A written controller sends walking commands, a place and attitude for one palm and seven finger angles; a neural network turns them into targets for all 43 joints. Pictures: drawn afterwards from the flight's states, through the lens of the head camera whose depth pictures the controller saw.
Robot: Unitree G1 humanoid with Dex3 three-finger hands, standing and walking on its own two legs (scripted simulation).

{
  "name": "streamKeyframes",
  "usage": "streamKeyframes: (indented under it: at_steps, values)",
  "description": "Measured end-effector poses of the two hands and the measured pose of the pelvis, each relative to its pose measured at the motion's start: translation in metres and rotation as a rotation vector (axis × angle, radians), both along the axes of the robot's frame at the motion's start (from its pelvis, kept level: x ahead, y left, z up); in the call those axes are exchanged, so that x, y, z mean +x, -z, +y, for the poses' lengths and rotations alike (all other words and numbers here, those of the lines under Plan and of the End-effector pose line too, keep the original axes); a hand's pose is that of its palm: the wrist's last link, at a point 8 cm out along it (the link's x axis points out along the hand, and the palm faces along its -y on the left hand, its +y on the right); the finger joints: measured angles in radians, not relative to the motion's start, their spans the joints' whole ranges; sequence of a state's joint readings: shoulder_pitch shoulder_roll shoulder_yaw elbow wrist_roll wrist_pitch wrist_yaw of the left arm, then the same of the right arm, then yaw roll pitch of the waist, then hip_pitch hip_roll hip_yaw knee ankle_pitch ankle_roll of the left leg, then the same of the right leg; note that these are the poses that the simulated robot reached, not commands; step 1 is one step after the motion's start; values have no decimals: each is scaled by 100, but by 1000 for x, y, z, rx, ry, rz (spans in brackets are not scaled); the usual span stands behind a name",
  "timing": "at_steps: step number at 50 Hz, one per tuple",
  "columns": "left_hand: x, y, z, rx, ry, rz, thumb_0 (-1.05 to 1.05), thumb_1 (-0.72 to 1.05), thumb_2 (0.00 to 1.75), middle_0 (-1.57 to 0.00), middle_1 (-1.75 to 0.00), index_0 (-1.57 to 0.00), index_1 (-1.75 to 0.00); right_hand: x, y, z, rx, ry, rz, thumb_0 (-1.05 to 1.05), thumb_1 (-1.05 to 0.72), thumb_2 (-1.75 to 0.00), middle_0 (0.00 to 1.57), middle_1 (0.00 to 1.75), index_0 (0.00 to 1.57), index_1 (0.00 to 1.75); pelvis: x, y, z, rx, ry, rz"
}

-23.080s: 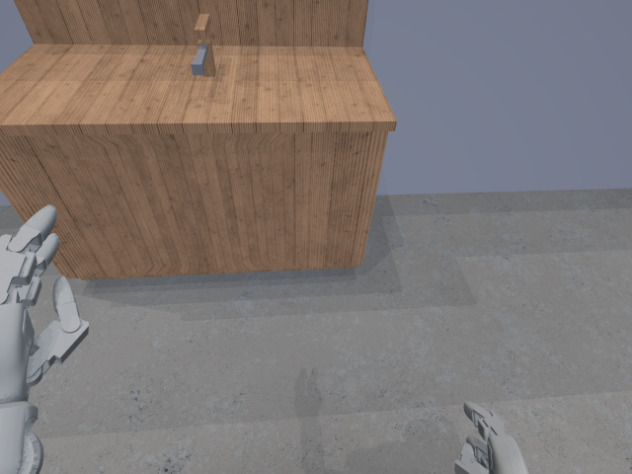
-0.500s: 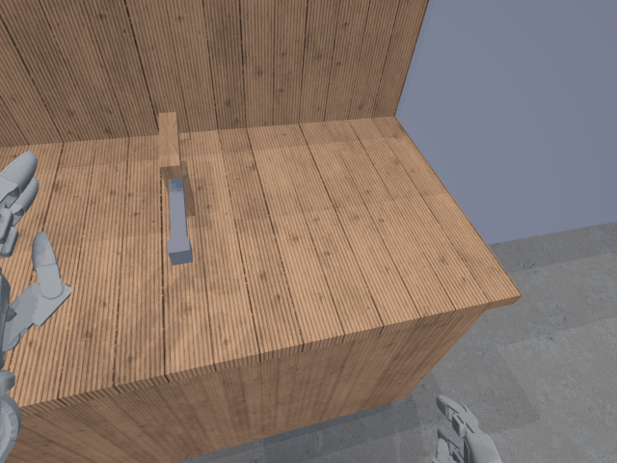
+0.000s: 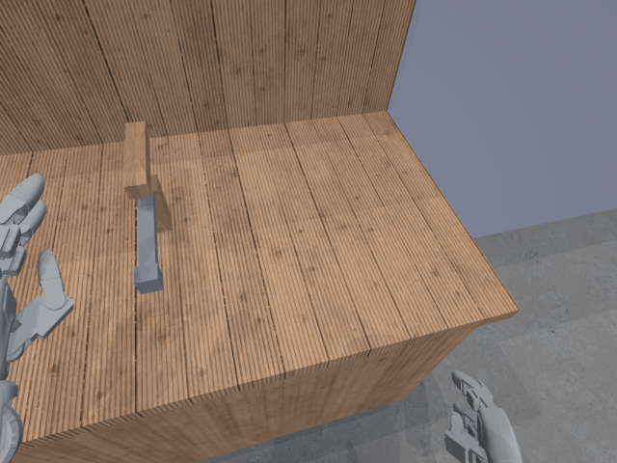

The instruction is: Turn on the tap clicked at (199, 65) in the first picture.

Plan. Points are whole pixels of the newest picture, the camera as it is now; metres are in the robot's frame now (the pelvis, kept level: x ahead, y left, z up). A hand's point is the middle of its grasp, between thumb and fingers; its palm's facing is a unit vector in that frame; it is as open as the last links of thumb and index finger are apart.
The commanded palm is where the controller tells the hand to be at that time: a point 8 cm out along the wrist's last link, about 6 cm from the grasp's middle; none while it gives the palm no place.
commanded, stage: come to a stop and stand still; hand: left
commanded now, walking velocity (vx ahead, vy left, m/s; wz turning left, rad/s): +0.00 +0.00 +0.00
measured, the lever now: (148, 278) +0.31 +0.23 +0.04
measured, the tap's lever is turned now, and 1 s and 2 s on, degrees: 0 0 0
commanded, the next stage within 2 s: look again from close up in 0.36 s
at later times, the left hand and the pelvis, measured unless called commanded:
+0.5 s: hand (69, 306) +0.22 +0.25 +0.15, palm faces +0.36 -0.86 -0.36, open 7.4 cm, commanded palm +0.16 +0.28 +0.17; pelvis +0.01 +0.00 +0.00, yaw +0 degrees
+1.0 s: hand (57, 317) +0.21 +0.24 +0.16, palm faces +0.38 -0.84 -0.39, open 7.4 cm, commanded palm +0.15 +0.28 +0.17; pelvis -0.01 +0.00 +0.00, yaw +0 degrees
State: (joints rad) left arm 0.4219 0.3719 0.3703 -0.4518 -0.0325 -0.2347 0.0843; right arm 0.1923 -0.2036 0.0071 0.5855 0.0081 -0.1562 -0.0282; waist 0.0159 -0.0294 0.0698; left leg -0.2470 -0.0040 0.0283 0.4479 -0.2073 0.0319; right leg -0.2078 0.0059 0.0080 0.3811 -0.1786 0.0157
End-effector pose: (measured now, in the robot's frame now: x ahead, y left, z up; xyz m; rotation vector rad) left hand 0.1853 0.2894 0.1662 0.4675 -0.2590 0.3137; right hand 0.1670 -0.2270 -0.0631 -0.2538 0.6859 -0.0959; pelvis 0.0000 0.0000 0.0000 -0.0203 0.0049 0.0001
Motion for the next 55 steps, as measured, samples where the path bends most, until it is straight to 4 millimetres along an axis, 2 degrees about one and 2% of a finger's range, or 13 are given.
streamKeyframes:
  at_steps: [4, 8, 13, 20, 30, 44, 50, 55]
  values:
    - [6, 2, -6, -13, 13, 16, 2, 89, 90, -21, -31, -21, -30, 3, 1, -4, -5, 16, 15, 2, -90, -90, 20, 30, 20, 30, 6, 0, -2, 2, -3, 1]
    - [8, -4, -11, 2, 29, 3, 2, 89, 90, -22, -31, -22, -30, 9, 1, -5, -4, 22, 15, 2, -91, -90, 20, 30, 20, 30, 11, 0, -3, 2, -4, 2]
    - [6, -8, -6, 19, 13, -1, 2, 89, 90, -22, -31, -22, -30, 15, -1, -3, 5, 27, 5, 2, -91, -90, 20, 30, 20, 30, 14, 0, -4, 1, -3, 2]
    - [1, 1, 0, -33, -30, 23, 2, 89, 90, -21, -31, -21, -30, 17, -2, 1, 9, 15, -6, 2, -91, -90, 20, 30, 20, 30, 12, -1, -2, 1, -4, -3]
    - [-9, -2, -2, -36, -12, -3, 2, 89, 90, -21, -31, -21, -30, 7, -4, 8, 9, 5, -11, 2, -90, -90, 20, 30, 20, 30, 1, -1, 1, 0, -8, -11]
    - [-20, -7, -1, -3, -10, -4, 2, 89, 90, -21, -31, -21, -30, -16, 6, 10, 26, 19, 25, 2, -90, -90, 20, 30, 20, 30, -8, 0, 4, 4, -9, -15]
    - [-19, -8, -5, -1, -23, -14, 2, 89, 90, -21, -31, -21, -30, -18, 7, 6, 39, 18, 23, 2, -90, -90, 20, 30, 20, 30, -10, -1, -4, 14, -6, -14]
    - [-15, -7, -18, -11, -29, -11, 2, 89, 90, -21, -31, -21, -30, -15, 8, -3, 55, 11, 20, 2, -90, -90, 20, 30, 21, 30, -10, 0, -17, 14, -5, -9]
